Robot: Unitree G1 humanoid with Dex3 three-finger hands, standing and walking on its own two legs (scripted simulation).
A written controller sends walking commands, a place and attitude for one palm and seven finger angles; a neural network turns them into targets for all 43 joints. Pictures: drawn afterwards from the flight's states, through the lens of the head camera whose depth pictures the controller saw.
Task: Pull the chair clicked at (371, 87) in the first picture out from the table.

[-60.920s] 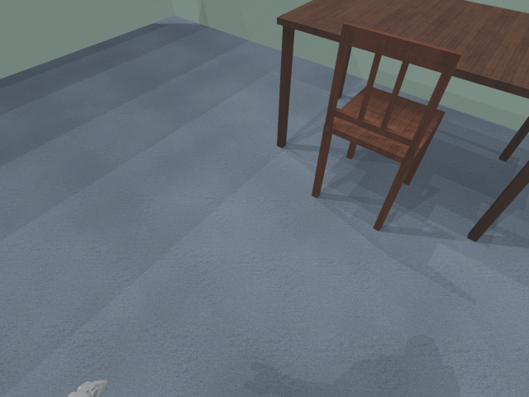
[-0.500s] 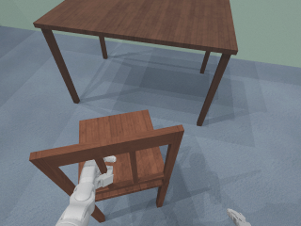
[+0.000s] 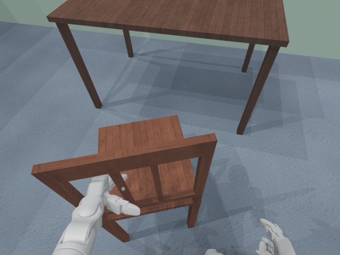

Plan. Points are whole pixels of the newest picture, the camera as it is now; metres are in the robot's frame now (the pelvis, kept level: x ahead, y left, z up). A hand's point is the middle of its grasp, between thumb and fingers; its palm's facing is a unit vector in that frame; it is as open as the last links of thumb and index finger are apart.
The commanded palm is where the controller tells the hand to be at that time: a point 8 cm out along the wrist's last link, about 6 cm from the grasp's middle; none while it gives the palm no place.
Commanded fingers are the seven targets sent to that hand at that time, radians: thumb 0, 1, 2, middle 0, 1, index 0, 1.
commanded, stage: open the thumb and straighten the fingers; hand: left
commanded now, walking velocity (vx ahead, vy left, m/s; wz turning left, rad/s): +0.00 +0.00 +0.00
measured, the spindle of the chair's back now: (124, 189) +0.30 +0.14 -0.08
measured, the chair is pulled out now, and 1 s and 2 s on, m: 0.56 0.56 0.55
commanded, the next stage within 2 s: draw the fingers out of the gap in 0.18 s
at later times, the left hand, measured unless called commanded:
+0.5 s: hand (114, 203) +0.25 +0.15 -0.04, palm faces +0.00 -0.99 -0.16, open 17.5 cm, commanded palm +0.23 +0.20 -0.02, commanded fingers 0.00 -0.55 0.20 0.00 0.00 0.00 0.00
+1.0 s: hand (109, 242) +0.17 +0.14 -0.04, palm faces +0.00 -0.99 -0.16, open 17.5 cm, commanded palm +0.15 +0.19 -0.02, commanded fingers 0.00 -0.55 0.20 0.00 0.00 0.00 0.00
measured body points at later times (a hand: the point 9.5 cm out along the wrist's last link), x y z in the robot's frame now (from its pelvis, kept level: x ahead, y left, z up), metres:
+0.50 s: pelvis +0.01 -0.01 -0.01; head +0.05 -0.02 +0.44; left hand +0.25 +0.20 -0.02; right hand +0.16 -0.26 -0.10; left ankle -0.05 +0.12 -0.71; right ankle +0.04 -0.13 -0.71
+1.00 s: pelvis +0.00 +0.00 -0.02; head +0.02 -0.01 +0.43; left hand +0.16 +0.20 -0.02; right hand +0.18 -0.23 -0.09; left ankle -0.05 +0.12 -0.71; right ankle +0.04 -0.13 -0.71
